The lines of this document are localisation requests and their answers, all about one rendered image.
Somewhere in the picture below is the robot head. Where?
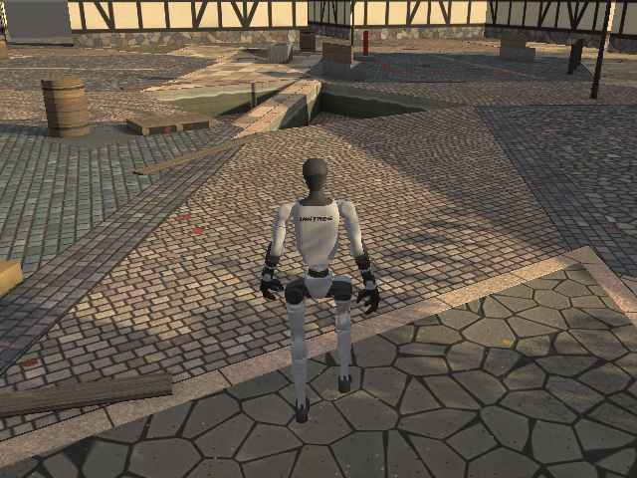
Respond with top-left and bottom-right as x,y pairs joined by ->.
299,158 -> 333,206

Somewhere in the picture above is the robot left hand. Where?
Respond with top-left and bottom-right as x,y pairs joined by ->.
260,278 -> 284,301

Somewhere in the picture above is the robot torso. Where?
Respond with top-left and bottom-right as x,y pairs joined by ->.
294,197 -> 340,299

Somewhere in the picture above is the robot right hand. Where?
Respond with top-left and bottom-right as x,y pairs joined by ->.
356,286 -> 380,315

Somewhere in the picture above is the left robot forearm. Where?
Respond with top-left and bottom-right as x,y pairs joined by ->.
261,242 -> 280,282

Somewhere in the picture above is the left robot upper arm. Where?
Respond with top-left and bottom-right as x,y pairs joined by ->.
270,202 -> 296,257

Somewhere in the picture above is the right robot upper arm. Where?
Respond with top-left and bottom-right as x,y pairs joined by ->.
336,200 -> 364,257

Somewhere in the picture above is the right robot forearm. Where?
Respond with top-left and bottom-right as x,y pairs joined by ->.
354,241 -> 377,290

